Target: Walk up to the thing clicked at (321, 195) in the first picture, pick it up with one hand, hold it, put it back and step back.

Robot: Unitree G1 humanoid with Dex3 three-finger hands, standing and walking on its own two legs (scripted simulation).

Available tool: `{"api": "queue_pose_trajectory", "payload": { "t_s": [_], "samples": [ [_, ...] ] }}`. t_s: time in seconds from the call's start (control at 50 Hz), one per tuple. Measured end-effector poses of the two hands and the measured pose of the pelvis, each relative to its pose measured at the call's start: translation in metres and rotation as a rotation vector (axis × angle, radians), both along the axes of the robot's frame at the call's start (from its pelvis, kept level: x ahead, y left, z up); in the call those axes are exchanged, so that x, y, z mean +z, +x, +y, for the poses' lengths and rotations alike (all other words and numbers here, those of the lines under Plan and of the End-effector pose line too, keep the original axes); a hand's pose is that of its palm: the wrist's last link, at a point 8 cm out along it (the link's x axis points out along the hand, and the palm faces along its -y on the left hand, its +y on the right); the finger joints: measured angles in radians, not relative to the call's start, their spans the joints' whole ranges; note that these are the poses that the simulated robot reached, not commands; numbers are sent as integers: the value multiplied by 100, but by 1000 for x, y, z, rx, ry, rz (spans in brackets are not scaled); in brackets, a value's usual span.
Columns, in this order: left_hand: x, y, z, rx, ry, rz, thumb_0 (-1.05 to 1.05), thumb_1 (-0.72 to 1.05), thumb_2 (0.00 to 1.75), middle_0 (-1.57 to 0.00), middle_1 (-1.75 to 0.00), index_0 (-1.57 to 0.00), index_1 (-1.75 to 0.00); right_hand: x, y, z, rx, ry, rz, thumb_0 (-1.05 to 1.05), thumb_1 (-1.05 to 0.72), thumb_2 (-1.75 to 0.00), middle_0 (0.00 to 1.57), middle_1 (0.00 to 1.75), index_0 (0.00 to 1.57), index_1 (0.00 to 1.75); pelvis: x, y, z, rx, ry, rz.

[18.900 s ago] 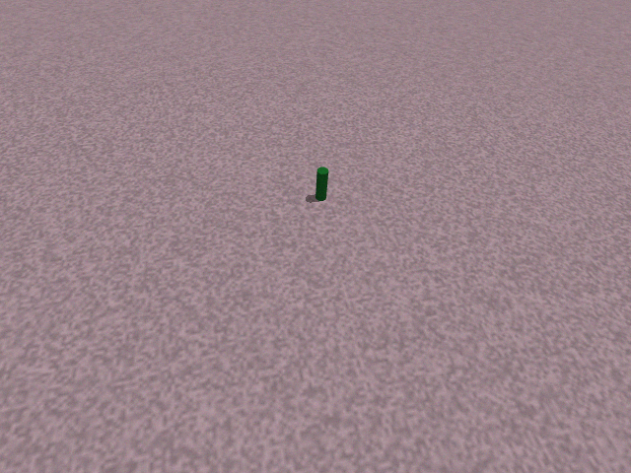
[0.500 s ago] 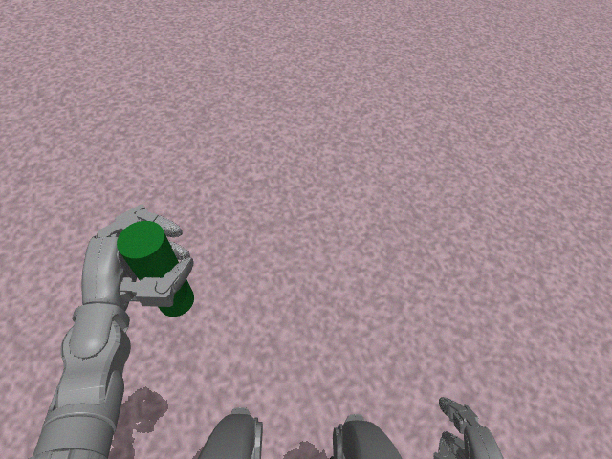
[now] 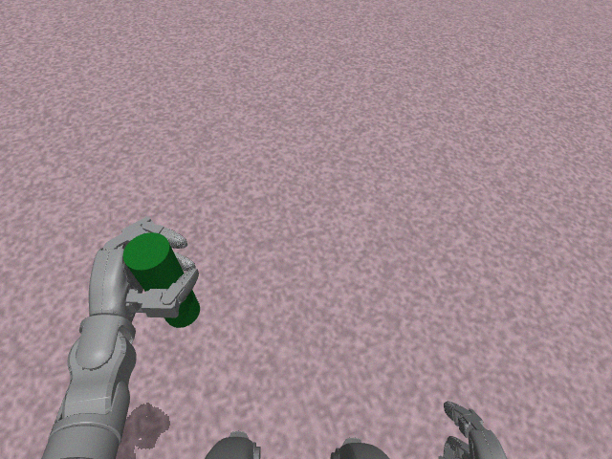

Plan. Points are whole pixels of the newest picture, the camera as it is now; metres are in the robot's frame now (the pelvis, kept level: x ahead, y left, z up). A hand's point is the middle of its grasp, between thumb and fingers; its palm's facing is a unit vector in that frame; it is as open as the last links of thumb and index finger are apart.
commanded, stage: lift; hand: left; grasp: from the side
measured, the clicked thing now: (166, 285) +0.33 +0.18 +0.01
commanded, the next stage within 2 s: hold in 0.06 s
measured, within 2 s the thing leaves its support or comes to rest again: neither
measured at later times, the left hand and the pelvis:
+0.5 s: hand (167, 269) +0.33 +0.17 +0.06, palm faces +0.08 -1.00 -0.01, open 7.1 cm; pelvis +0.00 +0.00 +0.01, yaw +0 degrees
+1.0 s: hand (161, 269) +0.32 +0.17 +0.07, palm faces +0.09 -1.00 -0.01, open 7.1 cm; pelvis +0.00 +0.01 +0.02, yaw +0 degrees
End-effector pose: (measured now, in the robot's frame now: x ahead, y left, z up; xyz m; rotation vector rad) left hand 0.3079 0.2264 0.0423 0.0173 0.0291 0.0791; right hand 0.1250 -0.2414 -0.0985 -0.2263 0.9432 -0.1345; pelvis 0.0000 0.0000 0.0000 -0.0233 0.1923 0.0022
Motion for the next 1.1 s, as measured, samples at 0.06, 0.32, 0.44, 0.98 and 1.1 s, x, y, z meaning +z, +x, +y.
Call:
{"api": "queue_pose_trajectory", "payload": {
  "t_s": [0.06,0.32,0.44,0.98,1.1],
  "samples": [
    [4,1,-1,-2,-2,-7,2,-8,114,-91,-110,-91,-111,2,1,1,-1,3,0,1,-91,-90,20,30,20,30,2,2,0,-1,0,-6],
    [14,1,-2,1,-10,-17,2,-8,114,-91,-110,-91,-111,7,2,2,-7,14,1,1,-91,-90,20,30,20,30,8,5,1,-4,4,-28],
    [16,-1,-4,-3,-5,-12,2,-8,114,-91,-110,-91,-111,11,2,2,-7,11,-5,1,-92,-90,20,30,20,30,11,4,2,-3,3,-40],
    [29,-10,-2,14,-3,-27,2,-8,114,-90,-110,-91,-111,21,0,10,3,19,-42,1,-92,-90,20,30,20,30,18,-3,5,-1,3,-82],
    [25,-12,-4,5,-3,-15,2,-8,114,-90,-110,-91,-111,21,-4,9,0,19,-39,1,-91,-90,20,30,20,30,17,-5,5,-3,3,-83]
  ]
}}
